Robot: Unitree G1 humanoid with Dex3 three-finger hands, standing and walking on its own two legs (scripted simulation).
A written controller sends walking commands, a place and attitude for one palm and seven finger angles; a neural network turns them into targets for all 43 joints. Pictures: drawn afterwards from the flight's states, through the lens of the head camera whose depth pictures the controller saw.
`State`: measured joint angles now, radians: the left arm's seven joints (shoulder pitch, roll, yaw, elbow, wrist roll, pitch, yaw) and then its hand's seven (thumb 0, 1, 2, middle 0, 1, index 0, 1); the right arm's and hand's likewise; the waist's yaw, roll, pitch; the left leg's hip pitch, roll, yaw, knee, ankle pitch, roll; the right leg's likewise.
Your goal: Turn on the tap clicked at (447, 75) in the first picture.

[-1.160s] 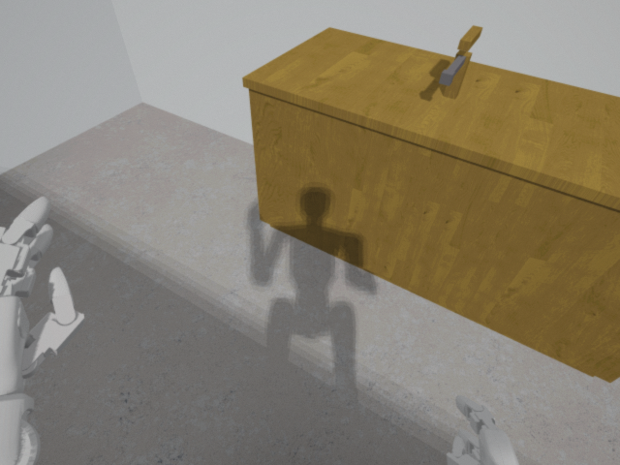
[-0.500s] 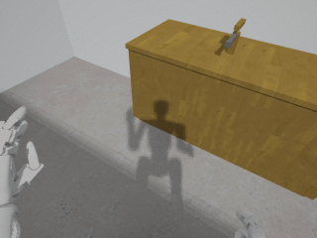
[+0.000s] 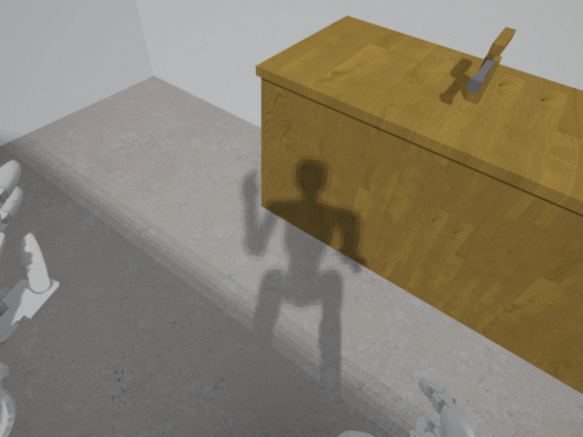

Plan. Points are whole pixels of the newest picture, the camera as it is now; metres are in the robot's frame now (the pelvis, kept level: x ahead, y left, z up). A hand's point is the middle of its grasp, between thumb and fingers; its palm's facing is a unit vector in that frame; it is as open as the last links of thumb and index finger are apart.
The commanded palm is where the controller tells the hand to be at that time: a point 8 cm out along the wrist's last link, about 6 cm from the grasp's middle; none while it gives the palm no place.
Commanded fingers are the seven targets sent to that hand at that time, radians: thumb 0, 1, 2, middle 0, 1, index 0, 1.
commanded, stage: walk to a spot facing it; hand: left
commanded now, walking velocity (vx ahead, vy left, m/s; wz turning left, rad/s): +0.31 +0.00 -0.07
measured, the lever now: (475, 83) +0.86 -0.39 +0.08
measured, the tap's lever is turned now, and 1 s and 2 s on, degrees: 0 0 0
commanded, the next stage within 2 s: turn to face it in 0.12 s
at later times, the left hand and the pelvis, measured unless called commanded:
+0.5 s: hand (195, 179) +0.37 +0.15 +0.18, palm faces +0.32 -0.82 -0.47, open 7.4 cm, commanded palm +0.32 +0.20 +0.19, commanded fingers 0.00 0.90 0.90 -0.20 -0.30 -0.20 -0.30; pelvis +0.14 -0.07 -0.01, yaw -4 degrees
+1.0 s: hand (239, 139) +0.45 +0.10 +0.18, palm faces +0.10 -0.91 -0.40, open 7.4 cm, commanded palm +0.41 +0.16 +0.19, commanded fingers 0.00 0.90 0.90 -0.20 -0.30 -0.20 -0.30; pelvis +0.15 -0.04 +0.01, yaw -22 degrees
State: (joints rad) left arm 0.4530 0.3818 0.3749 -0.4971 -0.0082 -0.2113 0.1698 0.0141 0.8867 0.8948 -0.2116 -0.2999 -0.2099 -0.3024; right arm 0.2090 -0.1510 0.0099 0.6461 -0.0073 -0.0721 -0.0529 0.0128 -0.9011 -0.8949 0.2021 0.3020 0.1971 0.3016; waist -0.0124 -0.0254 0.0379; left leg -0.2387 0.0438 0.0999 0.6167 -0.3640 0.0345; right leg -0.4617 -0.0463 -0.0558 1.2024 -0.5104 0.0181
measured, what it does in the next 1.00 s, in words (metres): walks ahead, turning right: right foot, then left foot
